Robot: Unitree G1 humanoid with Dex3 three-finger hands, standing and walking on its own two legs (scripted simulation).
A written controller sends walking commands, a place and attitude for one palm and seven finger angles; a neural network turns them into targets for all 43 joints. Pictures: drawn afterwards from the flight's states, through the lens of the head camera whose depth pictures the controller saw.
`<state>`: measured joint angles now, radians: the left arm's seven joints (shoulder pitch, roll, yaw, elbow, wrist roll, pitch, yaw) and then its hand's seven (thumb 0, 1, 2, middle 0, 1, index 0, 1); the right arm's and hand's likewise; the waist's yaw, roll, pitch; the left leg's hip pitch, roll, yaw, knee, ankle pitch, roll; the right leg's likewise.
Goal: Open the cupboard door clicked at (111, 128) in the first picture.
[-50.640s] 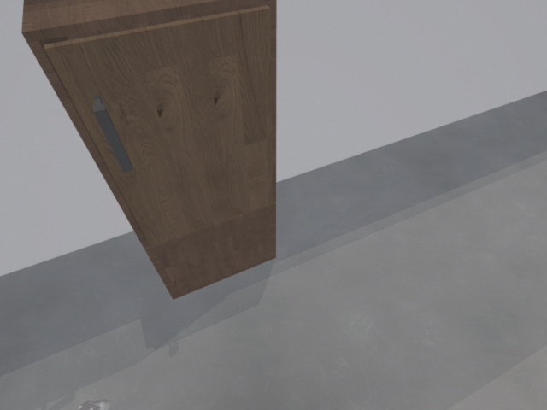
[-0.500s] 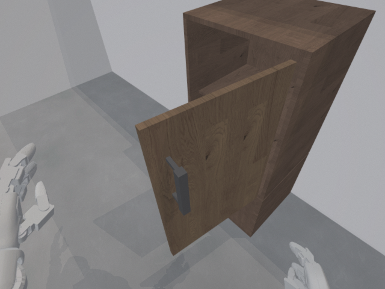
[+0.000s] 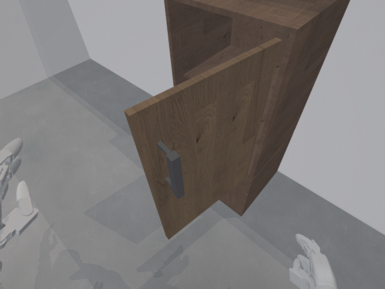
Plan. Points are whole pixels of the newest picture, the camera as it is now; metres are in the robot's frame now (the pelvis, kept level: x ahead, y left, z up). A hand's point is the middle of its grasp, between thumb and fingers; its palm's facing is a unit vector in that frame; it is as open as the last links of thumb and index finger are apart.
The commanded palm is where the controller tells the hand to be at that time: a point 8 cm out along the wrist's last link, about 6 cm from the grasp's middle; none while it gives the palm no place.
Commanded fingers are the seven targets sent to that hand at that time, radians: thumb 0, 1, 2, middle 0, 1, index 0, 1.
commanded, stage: step back with the hand held close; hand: left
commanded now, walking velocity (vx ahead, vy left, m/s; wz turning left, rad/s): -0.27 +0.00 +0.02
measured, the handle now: (170, 171) +0.35 +0.08 +0.05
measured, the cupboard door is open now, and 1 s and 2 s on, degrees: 81 81 81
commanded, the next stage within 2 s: stop stepping back and stand still in 0.76 s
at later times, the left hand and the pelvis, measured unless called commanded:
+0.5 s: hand out of the picture +0.11 +0.28 +0.16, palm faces +0.48 -0.71 -0.52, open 7.4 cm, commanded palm +0.04 +0.32 +0.17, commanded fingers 0.00 0.90 0.90 -0.20 -0.30 -0.20 -0.30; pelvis -0.08 +0.01 -0.02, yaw +3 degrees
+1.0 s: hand out of the picture +0.00 +0.27 +0.17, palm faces +0.48 -0.76 -0.44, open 7.4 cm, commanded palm -0.06 +0.30 +0.17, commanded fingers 0.00 0.90 0.90 -0.20 -0.30 -0.20 -0.30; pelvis -0.19 +0.00 +0.00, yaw +2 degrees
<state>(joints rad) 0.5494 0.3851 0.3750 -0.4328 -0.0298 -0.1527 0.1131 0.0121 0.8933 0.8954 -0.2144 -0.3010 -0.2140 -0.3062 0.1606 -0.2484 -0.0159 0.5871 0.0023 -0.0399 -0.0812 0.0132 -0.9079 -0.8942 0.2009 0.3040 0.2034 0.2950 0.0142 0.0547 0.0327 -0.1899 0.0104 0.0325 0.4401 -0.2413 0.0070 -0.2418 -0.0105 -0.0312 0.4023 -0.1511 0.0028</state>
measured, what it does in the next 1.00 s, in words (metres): walks backwards: right foot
